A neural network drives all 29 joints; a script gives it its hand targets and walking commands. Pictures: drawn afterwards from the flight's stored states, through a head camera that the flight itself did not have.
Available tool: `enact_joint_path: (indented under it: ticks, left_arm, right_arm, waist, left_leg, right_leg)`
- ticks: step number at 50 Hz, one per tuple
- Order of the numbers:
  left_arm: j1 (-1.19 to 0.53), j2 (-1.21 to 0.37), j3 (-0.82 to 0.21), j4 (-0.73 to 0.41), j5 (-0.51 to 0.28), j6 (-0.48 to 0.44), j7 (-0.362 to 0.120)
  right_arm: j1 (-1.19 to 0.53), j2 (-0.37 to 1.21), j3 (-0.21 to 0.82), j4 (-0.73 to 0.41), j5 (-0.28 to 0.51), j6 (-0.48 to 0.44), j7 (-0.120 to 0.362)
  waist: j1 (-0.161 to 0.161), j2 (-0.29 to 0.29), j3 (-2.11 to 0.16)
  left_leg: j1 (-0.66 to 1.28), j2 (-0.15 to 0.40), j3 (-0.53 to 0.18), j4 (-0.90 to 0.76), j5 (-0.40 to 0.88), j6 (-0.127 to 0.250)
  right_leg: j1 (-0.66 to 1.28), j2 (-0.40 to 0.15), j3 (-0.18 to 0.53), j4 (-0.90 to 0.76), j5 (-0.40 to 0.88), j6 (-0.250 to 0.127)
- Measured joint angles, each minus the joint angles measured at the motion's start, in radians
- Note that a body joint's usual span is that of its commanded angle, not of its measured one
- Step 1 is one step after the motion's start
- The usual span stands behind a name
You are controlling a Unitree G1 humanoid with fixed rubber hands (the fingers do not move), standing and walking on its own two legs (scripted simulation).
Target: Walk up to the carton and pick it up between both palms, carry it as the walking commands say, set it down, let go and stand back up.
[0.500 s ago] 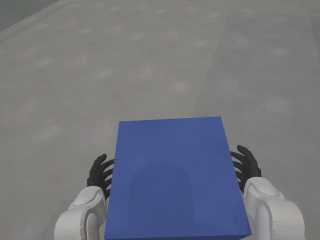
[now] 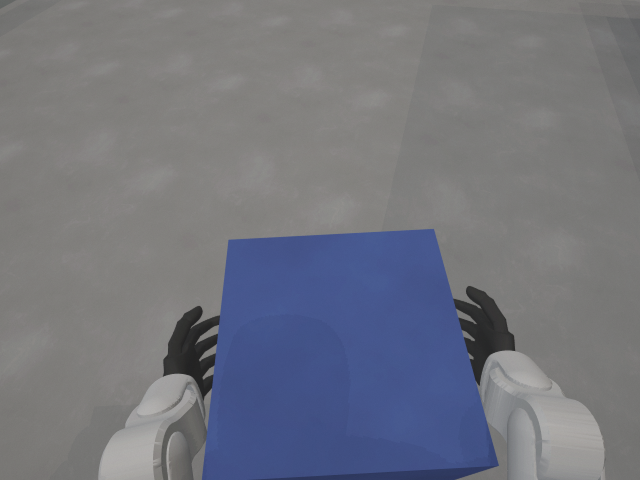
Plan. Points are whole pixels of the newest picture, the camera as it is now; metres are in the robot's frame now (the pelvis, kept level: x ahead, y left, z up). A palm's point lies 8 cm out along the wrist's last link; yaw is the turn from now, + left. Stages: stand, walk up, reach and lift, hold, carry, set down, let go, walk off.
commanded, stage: carry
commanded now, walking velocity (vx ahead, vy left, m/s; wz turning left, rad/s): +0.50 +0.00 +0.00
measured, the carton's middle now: (337, 372) +0.26 +0.01 +0.00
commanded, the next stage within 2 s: none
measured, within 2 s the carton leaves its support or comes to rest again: neither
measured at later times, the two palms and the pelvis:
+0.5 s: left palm (250, 168) +0.58 +0.14 +0.05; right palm (437, 156) +0.62 -0.18 +0.03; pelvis +0.37 -0.04 -0.01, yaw +4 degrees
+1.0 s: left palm (246, 59) +0.94 +0.18 +0.06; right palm (393, 43) +0.95 -0.14 +0.07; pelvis +0.72 +0.01 -0.02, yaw +0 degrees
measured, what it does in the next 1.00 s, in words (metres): walks ahead: right foot, then left foot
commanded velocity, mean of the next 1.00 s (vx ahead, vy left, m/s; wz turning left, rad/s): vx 0.50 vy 0.00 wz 0.00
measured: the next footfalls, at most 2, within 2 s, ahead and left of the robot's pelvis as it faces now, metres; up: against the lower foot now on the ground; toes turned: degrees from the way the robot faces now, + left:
right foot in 0.36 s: +0.51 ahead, -0.11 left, +0.00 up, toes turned -6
left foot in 0.94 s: +0.85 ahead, +0.11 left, +0.00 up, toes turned +13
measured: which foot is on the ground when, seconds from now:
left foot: down 0.00-0.42, up 0.44-0.92, down 0.94-1.00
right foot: up 0.00-0.34, down 0.36-0.98, up 1.00-1.00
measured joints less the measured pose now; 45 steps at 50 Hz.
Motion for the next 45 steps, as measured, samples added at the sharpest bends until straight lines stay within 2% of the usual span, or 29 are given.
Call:
enact_joint_path:
  ticks: [3,6,9,13,15,18,20,21,22,24,26,28,32,39,45]
  left_arm:
    - [-0.003,0.001,-0.021,-0.041,-0.009,-0.035,0.001]
    - [-0.001,0.001,-0.046,-0.036,-0.008,-0.051,-0.004]
    - [0.04,-0.005,-0.053,-0.017,-0.001,-0.049,-0.011]
    - [0.084,-0.01,-0.052,-0.025,0.014,-0.022,-0.01]
    - [0.069,-0.009,-0.048,-0.027,0.019,-0.002,-0.007]
    - [0.024,-0.002,-0.047,-0.002,0.021,0.026,-0.006]
    - [-0.009,0.003,-0.059,0.059,0.024,0.026,0.001]
    - [-0.029,0.005,-0.059,0.086,0.027,0.032,0.002]
    - [-0.045,0.007,-0.054,0.106,0.027,0.037,0.002]
    - [-0.055,0.007,-0.036,0.12,0.016,0.026,0.001]
    - [-0.041,0.005,-0.021,0.09,-0.005,-0.006,0.001]
    - [-0.019,0.002,-0.016,0.025,-0.026,-0.042,0.002]
    - [0.009,-0.002,-0.003,-0.07,-0.044,-0.091,0.0]
    - [0.041,-0.006,-0.034,-0.024,-0.011,-0.042,-0.007]
    - [0.008,0.001,-0.037,0.014,-0.004,0.012,-0.009]
  right_arm:
    - [0.029,0.002,-0.008,-0.062,0.016,-0.047,0.003]
    - [0.07,0.006,-0.021,-0.102,0.015,-0.06,0.016]
    - [0.11,0.012,-0.017,-0.095,0.004,-0.048,0.019]
    - [0.106,0.011,-0.007,-0.073,-0.002,-0.001,0.023]
    - [0.095,0.009,-0.007,-0.063,-0.005,0.006,0.025]
    - [0.075,0.004,-0.015,-0.046,-0.016,0.015,0.029]
    - [0.051,-0.02,-0.024,-0.016,-0.022,0.033,0.029]
    - [0.043,-0.028,-0.025,0.0,-0.026,0.04,0.027]
    - [0.031,-0.036,-0.021,0.015,-0.029,0.044,0.024]
    - [-0.006,-0.034,-0.023,0.03,-0.025,0.057,0.008]
    - [-0.031,0.002,-0.043,-0.002,-0.024,0.057,-0.001]
    - [-0.025,0.002,-0.026,-0.059,-0.013,0.031,-0.002]
    - [-0.015,-0.001,0.01,-0.11,-0.001,-0.037,0.005]
    - [0.081,0.007,0.003,-0.08,-0.022,-0.036,0.027]
    - [0.08,0.006,-0.007,-0.075,-0.032,0.015,0.014]
  waist:
    - [-0.002,0.022,0.015]
    - [-0.013,0.019,-0.001]
    - [-0.012,-0.003,-0.044]
    - [-0.003,-0.013,-0.092]
    - [-0.005,-0.001,-0.106]
    - [-0.012,0.049,-0.111]
    - [0.005,0.151,-0.087]
    - [0.016,0.173,-0.067]
    - [0.032,0.162,-0.04]
    - [0.044,0.101,0.028]
    - [0.036,0.052,0.089]
    - [0.03,0.025,0.123]
    - [0.05,-0.019,0.092]
    - [0.047,-0.009,-0.079]
    - [0.024,-0.007,-0.11]
  left_leg:
    - [0.12,0.001,0.001,-0.115,-0.001,-0.014]
    - [0.238,-0.001,-0.027,-0.179,-0.032,-0.031]
    - [0.361,0.003,-0.046,-0.215,-0.088,-0.055]
    - [0.517,0.012,-0.047,-0.228,-0.191,-0.097]
    - [0.582,0.012,-0.056,-0.231,-0.243,-0.116]
    - [0.656,0.024,-0.079,-0.218,-0.327,-0.143]
    - [0.635,0.098,-0.069,-0.092,-0.355,-0.144]
    - [0.572,0.129,-0.066,0.058,-0.304,-0.128]
    - [0.481,0.116,-0.098,0.243,-0.298,-0.12]
    - [0.279,0.042,-0.167,0.549,-0.309,-0.093]
    - [0.106,0.02,-0.198,0.686,-0.269,-0.079]
    - [-0.017,0.037,-0.215,0.663,-0.216,-0.079]
    - [-0.145,0.054,-0.208,0.516,-0.136,-0.101]
    - [-0.156,0.039,-0.111,0.241,0.026,-0.127]
    - [-0.121,0.028,-0.037,0.079,0.098,-0.119]
  right_leg:
    - [-0.172,-0.02,0.005,-0.03,0.063,-0.007]
    - [-0.242,-0.039,-0.003,-0.218,0.115,0.0]
    - [-0.265,-0.05,-0.033,-0.411,0.17,0.006]
    - [-0.269,-0.048,-0.11,-0.546,0.273,0.004]
    - [-0.261,-0.049,-0.139,-0.58,0.318,-0.001]
    - [-0.232,-0.036,-0.165,-0.611,0.369,-0.022]
    - [-0.229,0.011,-0.2,-0.544,0.354,-0.075]
    - [-0.222,0.022,-0.208,-0.528,0.313,-0.091]
    - [-0.22,0.018,-0.195,-0.523,0.281,-0.099]
    - [-0.206,-0.009,-0.152,-0.56,0.281,-0.086]
    - [-0.156,-0.024,-0.14,-0.643,0.293,-0.095]
    - [-0.09,-0.025,-0.147,-0.734,0.307,-0.094]
    - [0.028,-0.015,-0.116,-0.863,0.3,-0.088]
    - [0.297,-0.026,-0.08,-1.012,0.212,-0.042]
    - [0.476,-0.008,-0.084,-0.994,0.055,0.0]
